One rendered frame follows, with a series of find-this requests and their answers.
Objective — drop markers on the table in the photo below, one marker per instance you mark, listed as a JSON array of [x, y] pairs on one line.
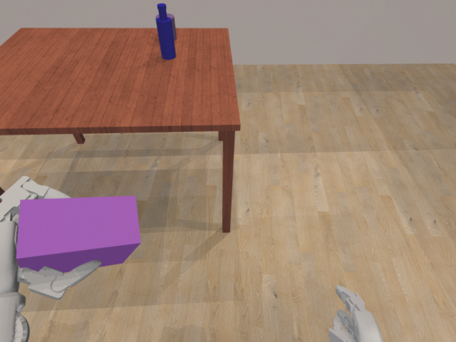
[[114, 80]]

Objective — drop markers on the robot left forearm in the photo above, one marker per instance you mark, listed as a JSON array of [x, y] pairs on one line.
[[13, 326]]

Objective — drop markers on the robot left hand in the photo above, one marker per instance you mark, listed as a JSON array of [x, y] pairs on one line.
[[47, 281]]

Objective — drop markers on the sponge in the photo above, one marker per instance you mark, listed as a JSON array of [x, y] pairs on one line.
[[64, 233]]

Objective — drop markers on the robot right hand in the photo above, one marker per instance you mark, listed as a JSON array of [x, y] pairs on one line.
[[362, 327]]

